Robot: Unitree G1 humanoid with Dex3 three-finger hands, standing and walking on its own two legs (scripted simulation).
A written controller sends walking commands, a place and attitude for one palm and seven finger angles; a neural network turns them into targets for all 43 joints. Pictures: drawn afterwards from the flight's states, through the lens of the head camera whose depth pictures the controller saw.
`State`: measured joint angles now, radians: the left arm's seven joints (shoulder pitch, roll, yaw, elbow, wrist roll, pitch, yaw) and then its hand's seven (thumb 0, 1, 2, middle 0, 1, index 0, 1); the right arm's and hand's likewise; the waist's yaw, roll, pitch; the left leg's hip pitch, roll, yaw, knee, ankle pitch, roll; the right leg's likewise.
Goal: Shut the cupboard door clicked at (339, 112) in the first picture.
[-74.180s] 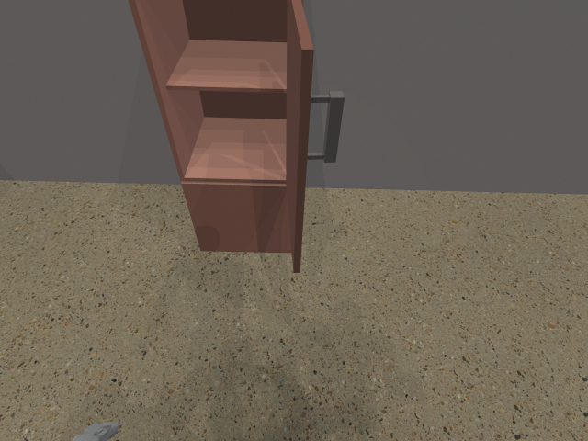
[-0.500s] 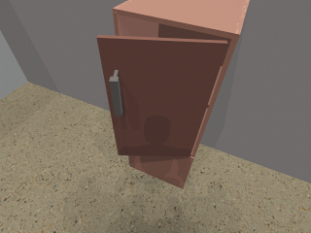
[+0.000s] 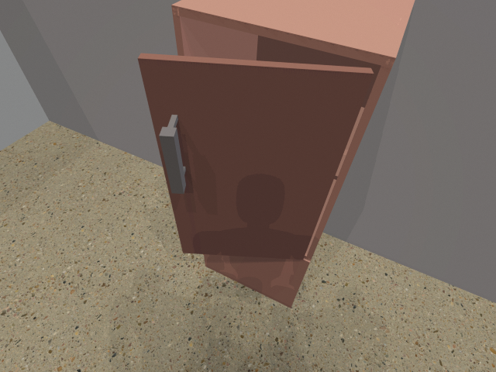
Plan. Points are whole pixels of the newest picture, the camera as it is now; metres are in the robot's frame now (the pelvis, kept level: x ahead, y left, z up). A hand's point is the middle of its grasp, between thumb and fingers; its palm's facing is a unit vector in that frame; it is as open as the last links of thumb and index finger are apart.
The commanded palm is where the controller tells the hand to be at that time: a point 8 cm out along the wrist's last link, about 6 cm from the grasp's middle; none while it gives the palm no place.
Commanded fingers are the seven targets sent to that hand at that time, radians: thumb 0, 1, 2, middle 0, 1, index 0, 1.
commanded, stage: come to a stop and stand still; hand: left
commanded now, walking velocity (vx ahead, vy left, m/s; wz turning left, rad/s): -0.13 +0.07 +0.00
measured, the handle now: (176, 155) +0.46 +0.17 +0.09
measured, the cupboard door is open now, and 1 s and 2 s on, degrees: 24 24 24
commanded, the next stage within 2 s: look again from close up in 1.60 s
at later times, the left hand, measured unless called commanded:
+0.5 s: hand out of the picture +0.02 +0.19 -0.17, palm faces +0.02 -0.97 -0.23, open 7.4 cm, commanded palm none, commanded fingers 0.00 0.90 0.90 -0.20 -0.30 -0.20 -0.30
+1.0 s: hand out of the picture -0.07 +0.16 -0.17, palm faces +0.02 -0.99 -0.14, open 7.4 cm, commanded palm none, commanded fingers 0.00 0.90 0.90 -0.20 -0.30 -0.20 -0.30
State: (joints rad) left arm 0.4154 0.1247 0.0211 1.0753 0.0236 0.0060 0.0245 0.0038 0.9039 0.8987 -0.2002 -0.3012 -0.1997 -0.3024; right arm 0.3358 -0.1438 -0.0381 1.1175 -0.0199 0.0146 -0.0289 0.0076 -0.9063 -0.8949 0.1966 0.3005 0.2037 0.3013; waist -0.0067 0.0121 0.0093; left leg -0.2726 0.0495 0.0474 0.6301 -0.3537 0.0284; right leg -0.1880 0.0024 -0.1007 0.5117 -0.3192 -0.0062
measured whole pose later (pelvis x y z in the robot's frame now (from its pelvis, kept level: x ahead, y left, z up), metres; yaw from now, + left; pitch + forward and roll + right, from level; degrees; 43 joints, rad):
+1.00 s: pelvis -0.04 +0.01 +0.01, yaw -1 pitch -2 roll +0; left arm 0.35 0.11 0.00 1.12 0.01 0.00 0.04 0.00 0.91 0.90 -0.20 -0.30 -0.20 -0.30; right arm 0.32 -0.11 -0.01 1.16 -0.01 0.02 -0.02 0.01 -0.91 -0.89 0.20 0.30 0.20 0.30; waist 0.00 -0.02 0.04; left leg -0.20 0.01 0.09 0.41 -0.18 0.03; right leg -0.17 -0.04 -0.08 0.39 -0.19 0.01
